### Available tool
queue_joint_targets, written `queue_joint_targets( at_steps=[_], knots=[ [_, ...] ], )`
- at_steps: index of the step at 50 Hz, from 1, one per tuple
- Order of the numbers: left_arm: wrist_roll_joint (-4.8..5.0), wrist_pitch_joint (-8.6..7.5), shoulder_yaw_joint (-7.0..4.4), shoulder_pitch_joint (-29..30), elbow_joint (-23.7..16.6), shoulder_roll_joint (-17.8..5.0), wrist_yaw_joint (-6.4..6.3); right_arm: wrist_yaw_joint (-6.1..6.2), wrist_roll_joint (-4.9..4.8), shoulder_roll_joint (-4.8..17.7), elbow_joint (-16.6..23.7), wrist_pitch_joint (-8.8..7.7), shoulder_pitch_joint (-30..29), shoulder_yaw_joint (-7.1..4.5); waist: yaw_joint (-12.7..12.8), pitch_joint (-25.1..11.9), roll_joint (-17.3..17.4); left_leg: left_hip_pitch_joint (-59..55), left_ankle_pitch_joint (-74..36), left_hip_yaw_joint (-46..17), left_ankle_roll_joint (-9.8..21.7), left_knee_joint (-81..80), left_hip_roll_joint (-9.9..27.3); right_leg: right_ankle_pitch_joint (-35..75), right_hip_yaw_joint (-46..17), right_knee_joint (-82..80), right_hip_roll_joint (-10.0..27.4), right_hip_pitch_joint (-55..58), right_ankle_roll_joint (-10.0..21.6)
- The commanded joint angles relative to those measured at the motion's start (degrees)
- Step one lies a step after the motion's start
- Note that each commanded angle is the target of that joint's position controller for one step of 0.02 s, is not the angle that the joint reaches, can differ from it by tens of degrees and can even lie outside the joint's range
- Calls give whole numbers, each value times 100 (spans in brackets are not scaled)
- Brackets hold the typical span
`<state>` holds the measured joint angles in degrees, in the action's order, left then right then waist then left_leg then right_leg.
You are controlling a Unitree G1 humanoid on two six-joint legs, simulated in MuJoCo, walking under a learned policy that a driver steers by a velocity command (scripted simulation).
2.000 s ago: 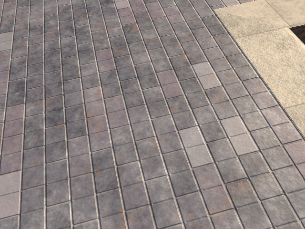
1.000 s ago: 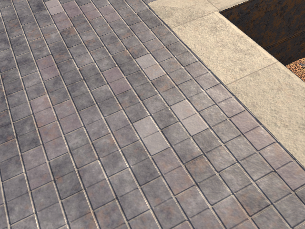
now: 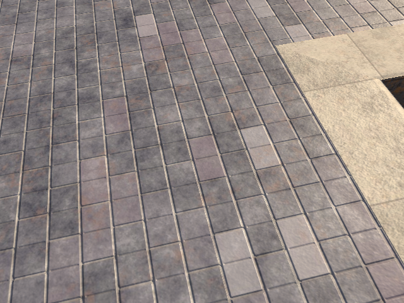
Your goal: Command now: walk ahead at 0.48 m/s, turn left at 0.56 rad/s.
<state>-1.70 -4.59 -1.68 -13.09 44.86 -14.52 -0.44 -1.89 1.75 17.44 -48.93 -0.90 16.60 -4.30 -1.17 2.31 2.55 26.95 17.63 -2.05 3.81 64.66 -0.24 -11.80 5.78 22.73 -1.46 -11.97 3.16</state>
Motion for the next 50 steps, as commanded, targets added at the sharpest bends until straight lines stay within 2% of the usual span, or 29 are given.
queue_joint_targets(
  at_steps=[1,4,7,11,13,14,15,16,17,18,19,20,21,22,23,25,27,30,35,38,39,40,41,42,43,44,45,47,50],
  knots=[
    [75,-199,-140,-419,-87,-509,22,-130,44,102,383,76,-26,-3,53,-53,-792,1055,-420,-169,-44,101,357,1340,-1181,-1318,1641,683,559],
    [65,-194,-134,-600,43,-450,24,-218,50,46,647,74,-671,50,105,83,-717,1470,-995,-12,-124,-356,386,1899,-567,-1400,1539,780,544],
    [48,-195,-118,-798,216,-464,51,-271,34,-138,859,-3,-1321,185,226,207,-675,1037,-1650,248,-117,-1692,250,2263,-68,-1415,1296,608,462],
    [70,-140,-133,-1296,554,-673,22,-253,73,-127,1042,-44,-1925,280,381,324,-665,559,-1470,660,102,-2835,76,2927,56,-1370,1521,1116,481],
    [88,-59,-104,-1452,767,-716,-7,-161,136,-109,953,-110,-1745,292,244,199,-725,68,-1094,820,273,-3184,-191,4865,34,-695,1528,1503,471],
    [102,-24,-100,-1479,849,-769,-19,-104,174,-44,766,-172,-1285,274,52,-70,-807,-462,-1072,839,369,-3403,-353,5607,-22,-73,1451,1632,413],
    [163,8,-87,-1443,896,-785,-24,-39,230,77,464,-266,-497,231,-302,-480,-757,-1477,-1656,785,493,-3960,-396,5510,22,851,1287,1436,288],
    [244,-14,-37,-1399,806,-686,-16,48,346,380,217,-339,247,146,-587,-1044,-622,-3000,-2878,325,620,-3908,248,4063,29,1947,1096,476,167],
    [294,-33,91,-1623,522,-99,2,129,393,918,148,-356,794,40,-517,-2068,634,-4937,-6658,-1463,1154,-3084,2359,-1143,197,4010,381,-1125,-4],
    [485,93,-10,-2096,728,-334,-101,168,-18,997,163,-281,918,-54,-533,-3116,612,-5391,-7841,-2316,1886,-3141,2955,-2682,-777,5310,-184,-1644,-70],
    [384,151,-107,-1655,713,-578,-135,203,-159,737,230,-233,463,-10,-393,-2385,88,-4519,-7169,-1511,1624,-3573,2557,-2166,-1101,5244,135,-1811,-66],
    [302,163,-89,-1291,631,-428,-124,223,-150,333,268,-253,-102,119,-187,-1397,163,-3640,-6302,-1036,1320,-3979,2259,-1814,-951,4862,333,-2005,-80],
    [192,216,-116,-1150,670,-373,-116,246,-122,38,250,-268,-387,207,7,-711,-11,-2826,-5674,-663,1019,-4315,1954,-1549,-868,4519,457,-1903,-132],
    [74,319,-143,-1188,702,-316,-73,293,-140,-49,254,-272,-544,236,174,-445,62,-2231,-5312,-326,856,-4555,1753,-1317,-803,4312,503,-1620,-201],
    [13,418,-154,-1355,757,-194,-29,316,-116,-23,253,-278,-588,233,283,-452,88,-1819,-5229,-47,798,-4684,1674,-1123,-683,4353,418,-1270,-262],
    [30,524,-189,-1467,717,-35,19,320,-103,111,251,-345,-601,185,455,-614,86,-1539,-5225,295,870,-4792,1636,-875,-579,4374,312,-1084,-338],
    [23,596,-236,-1263,595,-45,26,336,-74,107,254,-355,-686,173,503,-544,253,-1364,-4680,577,887,-4868,1601,-611,-530,4144,355,-1251,-367],
    [-13,675,-217,-691,326,-19,77,380,-57,71,199,-280,-652,173,401,-361,508,-1272,-3625,933,787,-4885,1479,-118,-410,3148,485,-1323,-356],
    [-33,749,-222,-119,-49,-165,173,353,-17,410,134,-104,-337,32,136,-417,437,-1561,-2629,848,819,-4586,1854,-507,-172,2223,401,-1074,-201],
    [-11,729,-255,-16,-237,-242,186,359,-22,556,145,23,-309,-52,95,-329,401,-1658,-2012,755,666,-4189,2035,-938,-104,1590,343,-850,-39],
    [-6,672,-254,-114,-247,-216,177,371,-33,591,136,70,-314,-78,187,-344,238,-1579,-1715,880,477,-3840,1950,-637,-54,1016,265,-516,27],
    [-16,581,-290,-302,-200,-354,146,366,13,541,67,121,-70,-93,242,-450,-249,-1406,-1071,1053,152,-3202,1700,-60,-374,343,295,-51,118],
    [-69,481,-429,-487,-228,-986,66,326,49,231,193,176,133,-33,185,-499,-1721,-605,432,1526,-258,-1628,1043,1474,-2071,-366,1514,433,387],
    [48,509,-595,-738,-219,-1569,42,386,-53,53,540,268,-301,35,408,-415,-2256,606,2276,1061,-507,-611,-68,2839,-3629,-573,2513,489,1463],
    [123,541,-578,-1039,-125,-1356,26,388,-14,233,535,348,-475,19,494,-542,-1208,696,2040,399,-549,64,130,3088,-3212,-429,2339,672,1675],
    [125,580,-515,-732,-154,-1142,-12,369,-73,151,532,345,-529,23,355,-391,-1068,784,1585,241,-551,199,177,2691,-2771,-399,2014,483,1586],
    [101,633,-454,-269,-250,-939,-38,359,-111,152,490,290,-567,23,176,-224,-821,753,1037,95,-545,-36,284,2222,-2372,-467,1589,301,1289],
    [138,645,-379,179,-411,-693,-52,327,25,292,427,259,-457,-26,47,-441,-892,568,538,143,-552,-82,195,2608,-2027,-377,1200,393,1054],
    [151,573,-430,-54,-384,-856,4,311,-34,184,475,321,-410,-11,81,-694,-627,466,439,73,-621,-287,114,2627,-2091,-328,1155,566,1048]
  ],
)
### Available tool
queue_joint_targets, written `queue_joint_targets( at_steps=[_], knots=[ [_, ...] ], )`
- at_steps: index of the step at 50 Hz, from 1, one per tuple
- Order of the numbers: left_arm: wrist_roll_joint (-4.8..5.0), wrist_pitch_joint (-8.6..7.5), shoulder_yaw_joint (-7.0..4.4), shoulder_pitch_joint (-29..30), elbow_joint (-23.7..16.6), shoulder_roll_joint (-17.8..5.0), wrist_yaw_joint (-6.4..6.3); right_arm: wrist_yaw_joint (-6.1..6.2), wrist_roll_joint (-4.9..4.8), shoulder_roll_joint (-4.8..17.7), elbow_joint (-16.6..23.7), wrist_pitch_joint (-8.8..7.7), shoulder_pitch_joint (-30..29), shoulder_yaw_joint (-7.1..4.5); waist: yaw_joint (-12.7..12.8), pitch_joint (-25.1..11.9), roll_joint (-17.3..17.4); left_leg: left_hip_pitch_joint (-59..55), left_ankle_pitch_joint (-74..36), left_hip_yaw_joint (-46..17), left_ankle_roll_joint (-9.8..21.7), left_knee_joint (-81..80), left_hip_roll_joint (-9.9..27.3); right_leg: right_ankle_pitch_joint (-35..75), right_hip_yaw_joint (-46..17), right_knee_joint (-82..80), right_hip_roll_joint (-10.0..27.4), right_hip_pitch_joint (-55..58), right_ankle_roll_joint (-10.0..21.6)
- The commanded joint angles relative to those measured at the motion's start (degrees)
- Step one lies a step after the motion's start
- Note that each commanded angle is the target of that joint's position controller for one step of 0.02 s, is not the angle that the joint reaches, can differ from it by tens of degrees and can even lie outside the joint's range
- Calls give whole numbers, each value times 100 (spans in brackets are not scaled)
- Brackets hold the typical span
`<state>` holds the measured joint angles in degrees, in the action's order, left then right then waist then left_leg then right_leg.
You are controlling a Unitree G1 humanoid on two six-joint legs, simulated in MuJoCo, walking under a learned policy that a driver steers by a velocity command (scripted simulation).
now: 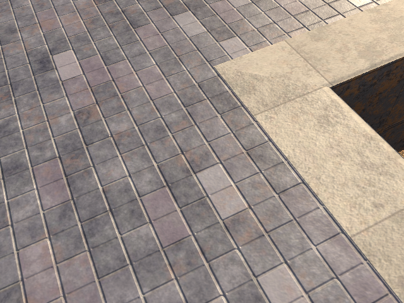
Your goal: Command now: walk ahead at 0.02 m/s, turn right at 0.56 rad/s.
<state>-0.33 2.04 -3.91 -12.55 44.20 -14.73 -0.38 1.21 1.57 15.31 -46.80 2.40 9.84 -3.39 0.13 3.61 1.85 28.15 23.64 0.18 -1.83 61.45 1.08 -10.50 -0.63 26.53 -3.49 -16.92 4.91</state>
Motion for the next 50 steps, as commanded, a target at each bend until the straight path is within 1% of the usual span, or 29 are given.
queue_joint_targets(
  at_steps=[1,4,6,9,12,14,15,16,17,18,19,20,21,24,26,29,31,33,34,35,36,37,38,39,40,42,44,46,50],
  knots=[
    [2,-96,-224,-166,-307,-883,0,13,-28,366,302,12,204,-90,-8,-785,-593,381,-155,-173,-77,-159,-27,2217,-1542,-740,1343,1083,876],
    [-42,-63,-247,-280,-307,-939,-9,51,-32,383,424,47,7,-78,126,-675,-809,375,-85,-237,-95,-718,-69,1270,-1895,-853,1328,1023,918],
    [-69,-37,-269,-301,-322,-992,2,64,-44,392,500,35,-94,-68,182,-643,-842,236,-46,-273,-74,-1038,-123,822,-2117,-881,1314,903,940],
    [-116,-22,-251,-163,-350,-955,29,79,-84,376,497,-8,6,-43,176,-711,-885,-289,0,-205,19,-1496,-201,778,-2170,-826,1271,650,894],
    [-137,6,-218,-7,-325,-913,51,105,-127,377,486,-53,209,-28,121,-733,-949,-941,52,-103,167,-2145,-310,1029,-2310,-718,1244,411,761],
    [-80,39,-140,175,-282,-776,12,113,-123,241,328,-105,644,19,-111,-761,-821,-1755,-626,36,321,-3406,-303,841,-2171,-524,1123,159,507],
    [-57,33,-56,83,-222,-586,-23,122,-78,212,309,-156,644,54,-112,-704,-580,-2219,-1060,-235,416,-4253,-106,312,-2049,-420,945,-143,222],
    [-64,7,85,-247,-147,-169,-36,132,47,392,380,-228,459,89,126,-749,409,-2380,-693,-1593,590,-5050,969,-651,-1520,207,481,-325,-99],
    [-26,12,64,-274,-112,-282,-62,70,53,686,508,-257,-52,94,312,-363,857,-1429,-1113,-2506,1052,-5229,1717,-1250,-729,140,-156,-239,-281],
    [-106,25,33,-184,16,-476,-70,6,29,468,502,-288,-300,140,302,-225,692,-830,-1087,-2339,1225,-5153,1588,-1157,-657,431,138,495,-338],
    [-93,6,41,-93,65,-448,-50,-37,-36,418,484,-314,-450,169,363,-154,639,-770,-1089,-1987,1060,-4996,1172,-642,-560,187,108,727,-339],
    [-94,-26,40,74,78,-455,-51,-47,-68,592,429,-309,-398,114,294,-99,701,-942,-1216,-1740,889,-4805,845,-273,-457,22,32,704,-370],
    [-109,-52,17,158,67,-546,-55,-34,-104,794,392,-306,-251,46,217,-145,847,-1251,-1637,-1700,827,-4630,709,-138,-386,2,6,561,-406],
    [-38,-113,4,94,158,-619,-147,-55,-144,971,324,-267,172,-80,36,-415,734,-2027,-3084,-1991,1013,-4143,777,-511,-207,186,-1,184,-540],
    [-3,-116,3,141,131,-548,-219,-61,-116,970,274,-222,398,-135,-79,-506,767,-2353,-3796,-2322,1250,-3945,899,-1142,-124,589,-63,-158,-558],
    [60,-117,23,277,22,-463,-252,-44,-74,999,149,-157,654,-222,-196,-629,678,-2813,-4365,-2831,1539,-3914,1079,-1883,-240,1139,-105,-689,-503],
    [85,-148,41,274,-26,-471,-251,-40,-87,1031,144,-99,506,-282,-144,-740,559,-2811,-4219,-2889,1495,-3946,1003,-1791,-329,1118,-77,-626,-474],
    [92,-181,57,91,-9,-479,-244,-72,-110,1028,208,-24,160,-321,5,-801,532,-2422,-3677,-2787,1301,-3975,778,-1470,-317,591,-96,-115,-428],
    [60,-199,69,-216,58,-462,-235,-100,-132,1017,251,26,-50,-341,195,-916,461,-1973,-2531,-2649,1129,-3988,536,-1207,-258,-61,-120,515,-354],
    [1,-210,46,-597,163,-529,-247,-119,-162,964,352,71,-335,-349,435,-866,286,-1048,-913,-2423,833,-3884,161,-914,-340,-946,4,1456,-232],
    [-105,-204,-71,-746,174,-1075,-298,-131,-175,611,491,66,-335,-275,419,-646,-765,342,781,-1722,450,-2956,-520,-1947,-1596,-1672,1137,2247,51],
    [-181,-197,-192,-406,1,-1652,-286,-89,-114,499,513,31,-235,-237,374,-333,-1574,1185,736,-727,334,-1654,-1165,-2972,-3163,-2214,2406,1867,497],
    [-257,-207,-151,-185,-20,-1432,-258,-98,53,899,507,-8,-350,-292,214,-4,-934,1057,322,-907,372,-1010,-490,-3092,-3036,-2142,2550,1166,730],
    [-201,-253,-43,74,-62,-1041,-242,-180,36,934,391,-40,-174,-326,-10,160,-765,946,-77,-899,361,-695,-411,-2895,-2635,-2143,2222,998,647],
    [-149,-310,12,212,-91,-854,-227,-254,51,903,261,-51,37,-325,-122,227,-754,989,-402,-797,291,-399,-376,-2455,-2115,-2137,1898,1105,480],
    [-109,-423,27,35,-72,-842,-226,-372,93,824,162,-60,154,-301,-50,119,-857,1168,-688,-588,194,35,-286,-1789,-1428,-2101,1614,1442,370],
    [-110,-517,1,-427,92,-881,-165,-449,82,707,253,-78,-116,-252,146,194,-707,1508,-893,-532,137,77,-199,-1295,-1128,-2067,1627,1767,376],
    [-117,-578,-18,-778,228,-890,-118,-505,73,658,344,-86,-359,-226,294,243,-685,1752,-1044,-507,81,-54,-130,-980,-911,-2050,1689,2037,389],
    [-125,-639,-17,-1114,402,-836,-68,-575,72,558,517,-107,-782,-177,446,407,-725,1968,-1255,-360,54,-540,-4,-346,-480,-2036,1802,2224,421]
  ],
)
Over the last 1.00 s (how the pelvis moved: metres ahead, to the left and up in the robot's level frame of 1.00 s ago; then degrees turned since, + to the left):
0.28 0.00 0.00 -14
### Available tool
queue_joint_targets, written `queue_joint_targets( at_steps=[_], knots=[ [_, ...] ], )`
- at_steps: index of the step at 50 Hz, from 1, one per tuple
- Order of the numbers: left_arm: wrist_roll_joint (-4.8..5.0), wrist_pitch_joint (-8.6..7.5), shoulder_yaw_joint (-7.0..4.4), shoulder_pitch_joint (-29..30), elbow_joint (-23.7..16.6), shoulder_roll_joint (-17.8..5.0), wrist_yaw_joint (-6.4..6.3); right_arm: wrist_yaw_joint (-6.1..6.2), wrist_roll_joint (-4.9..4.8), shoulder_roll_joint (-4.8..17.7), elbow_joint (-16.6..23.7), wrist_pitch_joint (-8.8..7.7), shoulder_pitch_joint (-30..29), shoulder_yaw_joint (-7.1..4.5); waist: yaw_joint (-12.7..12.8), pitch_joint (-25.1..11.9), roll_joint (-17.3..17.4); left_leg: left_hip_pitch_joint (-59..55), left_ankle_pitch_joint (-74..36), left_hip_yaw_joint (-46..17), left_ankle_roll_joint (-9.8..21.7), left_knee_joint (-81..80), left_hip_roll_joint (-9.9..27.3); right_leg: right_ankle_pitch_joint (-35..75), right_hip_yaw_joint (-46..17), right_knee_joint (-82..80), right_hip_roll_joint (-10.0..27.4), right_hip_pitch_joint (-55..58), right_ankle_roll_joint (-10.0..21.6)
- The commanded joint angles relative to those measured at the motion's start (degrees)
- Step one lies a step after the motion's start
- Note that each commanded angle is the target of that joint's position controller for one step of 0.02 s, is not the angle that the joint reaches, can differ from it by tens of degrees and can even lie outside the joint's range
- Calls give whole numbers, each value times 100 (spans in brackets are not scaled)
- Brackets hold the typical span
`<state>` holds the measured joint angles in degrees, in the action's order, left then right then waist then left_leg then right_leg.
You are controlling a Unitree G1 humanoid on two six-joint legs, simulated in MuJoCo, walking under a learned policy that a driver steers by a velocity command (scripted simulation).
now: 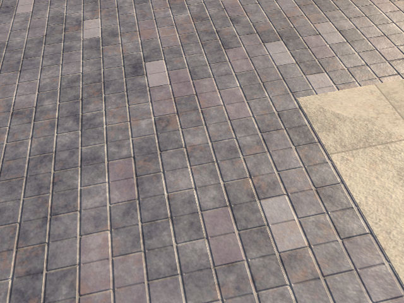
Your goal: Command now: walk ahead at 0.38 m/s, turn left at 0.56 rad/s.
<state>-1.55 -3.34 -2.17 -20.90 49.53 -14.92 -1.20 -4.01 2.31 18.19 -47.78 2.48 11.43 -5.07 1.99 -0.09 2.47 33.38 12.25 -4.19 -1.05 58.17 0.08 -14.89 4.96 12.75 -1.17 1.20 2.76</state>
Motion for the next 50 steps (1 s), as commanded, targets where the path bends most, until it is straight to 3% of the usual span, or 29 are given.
queue_joint_targets(
  at_steps=[1,5,8,9,10,11,12,13,14,15,16,18,19,22,25,28,32,35,37,38,39,40,41,42,43,44,46,47,50],
  knots=[
    [-6,-114,-185,-317,-95,-792,23,-70,-1,223,671,-128,-1055,16,279,815,-789,1434,-175,153,-5,-382,130,328,-899,-635,1586,413,639],
    [-19,-168,-153,-482,76,-722,52,-152,5,17,988,-197,-1604,149,346,895,-858,928,-212,667,204,-1339,204,1549,-307,-429,1627,254,619],
    [-4,-134,-144,-608,286,-791,55,-111,31,-38,1062,-227,-1586,205,216,820,-980,26,185,1054,567,-2098,-30,2850,-18,-94,1668,182,569],
    [20,-121,-128,-659,381,-818,61,-51,43,-32,976,-252,-1323,195,57,643,-1005,-636,320,1160,732,-2277,-235,4057,51,272,1682,73,565],
    [42,-100,-119,-669,472,-877,71,24,40,47,786,-296,-720,143,-277,288,-980,-1479,308,1213,886,-2482,-457,5216,125,1017,1659,10,547],
    [108,-74,-98,-590,508,-900,75,113,73,185,421,-375,323,68,-787,-298,-809,-2871,-123,1184,1031,-2964,-557,5306,314,2151,1472,-412,424],
    [154,-86,-15,-501,356,-709,104,228,189,619,153,-433,1333,-63,-1194,-1006,-389,-4530,609,69,1230,-3187,489,3398,324,3711,1207,-1656,301],
    [252,-86,137,-886,86,45,205,312,173,1199,139,-460,1605,-157,-895,-1874,1084,-5870,956,-2958,1799,-3755,2573,-1654,135,5776,196,-3511,61],
    [191,-79,-107,-289,142,-773,124,364,-12,1149,161,-447,1499,-173,-1135,-1614,83,-5074,457,-3164,1683,-4122,2455,-1274,-1035,6314,102,-3636,178],
    [237,-105,-130,-53,24,-675,140,391,-44,893,98,-462,916,-75,-719,-688,116,-4216,-32,-1980,1474,-4194,2185,-686,-1068,6178,367,-3710,238],
    [219,-122,-90,-141,119,-517,154,364,-51,474,119,-518,534,34,-477,-222,21,-3526,-577,-1293,1253,-4408,1891,-340,-916,5775,582,-3501,241],
    [35,57,-80,-495,386,-298,189,369,-100,48,103,-634,174,163,-150,90,241,-2797,-870,-353,898,-4708,1418,-50,-820,5379,722,-3009,148],
    [11,133,-89,-561,443,-228,233,371,-95,-27,62,-699,238,189,-115,103,263,-2651,-1061,-145,864,-4804,1359,32,-799,5380,689,-2876,125],
    [24,243,-131,-246,359,-114,329,390,-147,54,-124,-848,513,170,-21,333,217,-2663,-1628,409,737,-5004,1259,418,-735,5284,672,-3354,71],
    [29,269,-140,413,145,-90,384,426,-130,-60,-252,-865,788,202,-115,554,238,-2809,-1835,824,663,-5120,1192,1006,-630,4983,698,-4010,16],
    [15,231,-85,1034,-83,-3,433,469,-123,-97,-385,-870,1003,236,-190,683,120,-2975,-2461,1200,649,-5062,1142,1487,-408,4134,606,-4159,4],
    [-23,214,24,1820,-415,99,486,567,-131,17,-593,-829,1354,244,-360,784,73,-3472,-3388,1538,625,-4928,1278,1549,141,2899,435,-3940,141],
    [-27,228,0,1751,-480,-20,458,649,-111,230,-684,-760,1418,217,-221,520,185,-3997,-5472,1804,533,-4190,1385,982,501,2490,20,-3335,446],
    [-35,244,-77,1112,-334,-194,407,709,-80,443,-664,-676,1285,158,112,107,378,-4131,-6672,1885,530,-3088,1485,340,585,2467,-304,-2595,740],
    [-38,219,-158,610,-199,-358,377,699,-60,525,-611,-626,1206,132,329,-209,393,-3965,-6495,1849,596,-2203,1532,65,477,2293,-424,-1970,915],
    [-76,166,-273,-118,19,-545,324,644,-73,575,-533,-598,1064,114,709,-563,194,-3414,-5438,1877,601,-886,1432,108,241,1706,-478,-927,1124],
    [-115,168,-446,-566,105,-1050,230,579,-78,322,-363,-627,1060,159,815,-945,-553,-2115,-2273,1890,492,985,1007,-361,-1238,1433,635,259,1498],
    [-30,231,-569,-227,-41,-1546,222,452,-163,-102,105,-687,1105,214,305,-1282,-1670,439,1950,1105,173,2939,-374,-45,-4629,760,2037,1681,2584],
    [121,270,-544,-205,-22,-1363,198,423,-89,248,243,-784,401,186,526,-871,-537,1150,1409,133,249,2872,3,-150,-4404,275,1992,1362,2446],
    [134,256,-476,112,-24,-1098,154,390,-164,233,337,-872,256,203,293,-244,-287,1138,855,100,272,2364,287,99,-3727,115,1900,622,2187],
    [105,228,-401,354,-19,-799,143,406,-177,248,251,-896,384,189,-40,192,143,772,625,161,243,1771,474,843,-3169,17,1630,-134,1867],
    [140,101,-311,622,-67,-601,100,402,15,139,201,-682,568,217,-359,244,97,41,544,163,47,1134,633,1833,-2333,-37,1089,-904,1582],
    [159,28,-301,578,-55,-625,111,379,61,88,224,-575,585,222,-411,188,9,-96,546,227,-33,936,629,2209,-2146,-33,949,-1041,1551],
    [163,-62,-356,281,5,-873,138,330,57,9,466,-441,124,252,-335,225,-238,59,67,438,-215,169,621,2627,-1875,-88,670,-1219,1420]
  ],
)
Over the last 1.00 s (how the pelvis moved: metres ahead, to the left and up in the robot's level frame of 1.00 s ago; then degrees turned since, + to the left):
0.02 0.03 0.01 13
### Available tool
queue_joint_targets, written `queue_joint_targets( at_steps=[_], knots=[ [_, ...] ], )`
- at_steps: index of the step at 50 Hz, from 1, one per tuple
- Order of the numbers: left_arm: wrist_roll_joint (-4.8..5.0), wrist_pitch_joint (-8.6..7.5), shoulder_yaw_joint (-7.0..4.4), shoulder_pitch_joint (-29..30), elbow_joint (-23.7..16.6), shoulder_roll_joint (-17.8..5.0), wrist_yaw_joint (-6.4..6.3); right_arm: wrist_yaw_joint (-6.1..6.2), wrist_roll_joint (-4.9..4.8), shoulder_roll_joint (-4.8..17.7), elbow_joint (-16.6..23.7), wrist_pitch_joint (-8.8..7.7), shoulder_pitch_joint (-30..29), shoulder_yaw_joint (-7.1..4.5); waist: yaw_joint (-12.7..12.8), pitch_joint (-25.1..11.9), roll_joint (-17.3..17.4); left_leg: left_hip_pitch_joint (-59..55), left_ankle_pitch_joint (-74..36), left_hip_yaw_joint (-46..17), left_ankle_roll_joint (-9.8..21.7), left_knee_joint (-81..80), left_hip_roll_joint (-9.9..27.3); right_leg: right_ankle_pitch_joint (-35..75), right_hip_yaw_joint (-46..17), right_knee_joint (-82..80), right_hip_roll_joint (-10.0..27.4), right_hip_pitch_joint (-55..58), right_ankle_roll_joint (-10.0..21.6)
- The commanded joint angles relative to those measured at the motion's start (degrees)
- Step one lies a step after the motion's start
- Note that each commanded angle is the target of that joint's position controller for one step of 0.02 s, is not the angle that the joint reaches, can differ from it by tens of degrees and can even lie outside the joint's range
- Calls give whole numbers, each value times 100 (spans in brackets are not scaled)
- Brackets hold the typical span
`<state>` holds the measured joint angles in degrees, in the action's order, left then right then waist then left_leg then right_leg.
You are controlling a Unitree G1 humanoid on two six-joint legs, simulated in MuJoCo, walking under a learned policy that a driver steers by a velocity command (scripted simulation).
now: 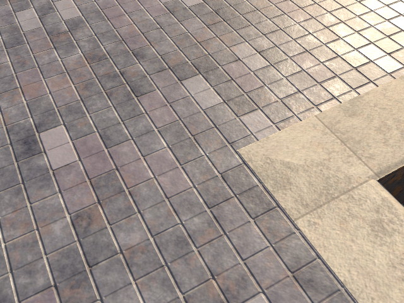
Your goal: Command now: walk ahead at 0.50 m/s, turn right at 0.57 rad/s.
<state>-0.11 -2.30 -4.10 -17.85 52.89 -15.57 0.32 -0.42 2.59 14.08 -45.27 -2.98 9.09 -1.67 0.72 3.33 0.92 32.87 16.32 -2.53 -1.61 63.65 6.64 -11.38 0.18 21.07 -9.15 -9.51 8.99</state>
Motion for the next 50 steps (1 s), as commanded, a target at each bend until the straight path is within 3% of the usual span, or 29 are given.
queue_joint_targets(
  at_steps=[1,6,9,11,12,13,14,15,16,17,18,19,21,23,25,29,31,33,36,38,39,40,41,42,43,44,46,50],
  knots=[
    [19,-162,-167,-157,-316,-819,-11,-35,22,428,322,115,82,-83,-110,-75,-164,245,-574,309,-195,-679,-43,2277,-1401,-927,1418,-99,722],
    [-3,-108,-177,-751,-270,-837,-25,-69,-43,446,717,94,-1003,-25,378,-110,-449,555,-1429,312,-177,-2039,-277,2395,-1590,-658,1354,604,454],
    [-63,-85,-188,-906,-297,-904,-66,-83,-83,512,914,24,-1408,4,511,-101,-508,478,-1428,282,-65,-2620,-461,2675,-1839,-395,1498,987,415],
    [-89,-91,-212,-727,-387,-1003,-117,-72,-102,649,932,-30,-1215,-20,326,-129,-580,-73,-1237,154,69,-3068,-542,2813,-2035,-176,1611,994,259],
    [-99,-103,-227,-492,-467,-1079,-126,-48,-114,756,831,-59,-821,-57,99,-217,-618,-717,-1013,152,165,-3287,-645,3133,-2037,55,1593,798,128],
    [-105,-130,-242,-325,-526,-1148,-102,3,-121,918,637,-96,-200,-127,-171,-488,-583,-1565,-791,208,267,-3391,-809,3648,-2017,614,1480,633,7],
    [-65,-172,-225,-232,-528,-1116,-50,65,-90,1062,401,-167,656,-195,-616,-940,-279,-2652,-967,203,423,-3745,-691,3601,-1698,1679,1160,383,-120],
    [-14,-227,-93,-357,-671,-666,-1,164,51,1430,347,-212,1551,-281,-882,-1760,276,-3919,216,-1017,696,-3900,526,2061,-1320,3246,815,-298,-235],
    [136,-214,9,-1228,-783,-138,9,168,145,1943,359,-146,1436,-401,-317,-2249,1762,-5009,501,-3886,1450,-4622,1926,-1979,-766,4732,-110,-2031,-446],
    [-80,-137,-20,-1175,-565,-627,-45,114,15,1457,379,-76,1078,-363,-221,-1722,951,-4406,1482,-4322,1547,-4852,1767,-1719,-848,5263,391,-2577,-366],
    [-131,-115,-39,-747,-555,-687,-5,77,-51,927,436,-78,670,-241,-186,-898,293,-3552,1475,-3312,1427,-4961,1464,-1112,-806,5166,626,-2541,-384],
    [-146,-117,-13,-413,-623,-605,34,40,-47,671,390,-99,483,-174,-161,-522,44,-3007,720,-2485,1299,-5036,1141,-806,-740,4872,780,-2435,-413],
    [-210,-40,17,-275,-676,-492,121,41,-67,583,193,-170,598,-131,-56,-318,452,-2529,-516,-1474,1125,-5168,697,-693,-680,4479,941,-2162,-494],
    [-227,22,50,-269,-686,-405,159,-7,-125,616,8,-287,868,-142,-10,-390,509,-2529,-1496,-1110,1199,-5184,646,-670,-637,4322,894,-2125,-543],
    [-240,45,85,25,-789,-356,191,-30,-167,688,-107,-349,1001,-166,3,-318,479,-2587,-1709,-849,1295,-5346,671,-467,-584,4050,958,-2428,-611],
    [-238,9,236,1017,-1112,-192,274,-41,-184,667,-281,-305,1174,-164,-130,-82,441,-2469,-1651,-263,1254,-5636,451,346,-109,2734,1247,-2539,-783],
    [-207,-15,317,1453,-1228,-91,292,-54,-199,739,-381,-293,1337,-183,-249,-29,467,-2379,-1865,-45,1187,-5617,365,617,143,2020,1247,-2187,-800],
    [-184,-35,333,1736,-1307,-138,270,-63,-201,824,-500,-271,1596,-205,-361,-23,454,-2487,-2143,-91,1158,-5469,435,605,288,1609,1175,-1907,-774],
    [-168,-99,303,1746,-1363,-247,181,-30,-187,931,-619,-194,1728,-228,-277,-15,414,-2815,-2621,-384,1132,-5046,655,221,295,1206,1046,-1586,-652],
    [-214,-204,224,910,-1092,-365,94,-3,-209,965,-661,-142,1654,-229,168,-335,188,-2739,-3266,-262,989,-3991,446,238,296,472,851,-385,-507],
    [-329,-273,109,55,-825,-658,26,-15,-234,839,-611,-163,1649,-196,477,-921,-90,-2184,-2877,-38,852,-2874,95,199,-98,387,1202,902,-349],
    [-456,-297,-29,-781,-793,-1235,-66,-35,-332,353,-289,-192,1647,-68,743,-1786,-997,-828,-733,353,629,-1070,-453,-596,-1980,88,2889,2412,14],
    [-310,-190,-124,-801,-742,-1509,-74,21,-331,363,-274,-137,1994,-109,556,-1911,-1568,253,1517,333,613,1,-967,-831,-3549,-571,3644,2442,428],
    [-195,-151,-18,-412,-784,-994,-56,55,-221,724,-387,-44,1719,-223,420,-1178,-788,488,1165,-54,680,401,-589,-1180,-3022,-590,3329,1816,353],
    [-154,-185,84,34,-840,-594,-32,4,-223,587,-377,-36,1505,-216,242,-574,-646,479,667,-93,674,286,-388,-890,-2238,-788,3015,1155,213],
    [-152,-216,138,319,-860,-385,-27,-26,-229,504,-401,-5,1401,-227,99,-316,-658,287,326,-56,631,75,-257,-484,-1610,-1009,2718,709,20],
    [-128,-309,169,358,-783,-234,-62,-109,-95,400,-456,137,1448,-241,-98,-174,-729,53,61,7,506,31,-180,364,-867,-1159,2448,318,-125],
    [-70,-454,94,51,-581,-342,-85,-217,-78,251,-224,260,897,-254,-171,-136,-535,546,-599,92,379,-22,-122,1368,-94,-1294,2424,459,-52]
  ],
)
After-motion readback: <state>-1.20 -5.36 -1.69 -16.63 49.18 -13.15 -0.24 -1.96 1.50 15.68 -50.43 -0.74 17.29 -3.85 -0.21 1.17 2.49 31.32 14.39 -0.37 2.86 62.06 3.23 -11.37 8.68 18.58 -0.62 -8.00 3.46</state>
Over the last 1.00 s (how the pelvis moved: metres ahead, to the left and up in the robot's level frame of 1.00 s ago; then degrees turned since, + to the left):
0.51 0.05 -0.01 -16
